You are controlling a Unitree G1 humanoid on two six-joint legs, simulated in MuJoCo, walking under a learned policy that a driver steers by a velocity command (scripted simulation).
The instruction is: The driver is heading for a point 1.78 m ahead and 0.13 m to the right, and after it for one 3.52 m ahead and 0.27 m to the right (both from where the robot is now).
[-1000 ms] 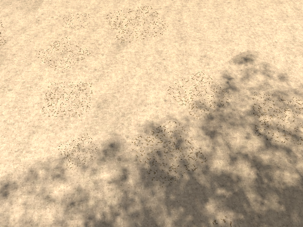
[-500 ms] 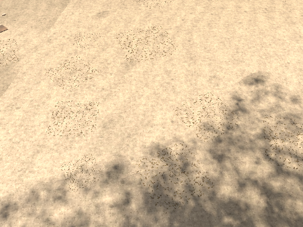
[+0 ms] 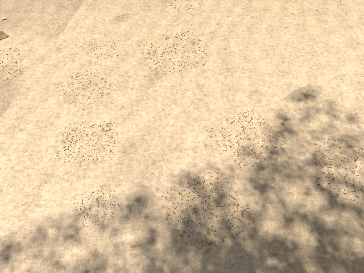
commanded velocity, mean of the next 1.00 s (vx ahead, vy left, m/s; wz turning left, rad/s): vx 0.00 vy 0.00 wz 0.00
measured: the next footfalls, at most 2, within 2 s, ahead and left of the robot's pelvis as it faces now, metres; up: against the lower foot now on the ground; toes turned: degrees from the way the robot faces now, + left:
left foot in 1.84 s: +0.50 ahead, +0.11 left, +0.00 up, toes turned +2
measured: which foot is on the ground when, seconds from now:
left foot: down 0.00-1.00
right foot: down 0.00-1.00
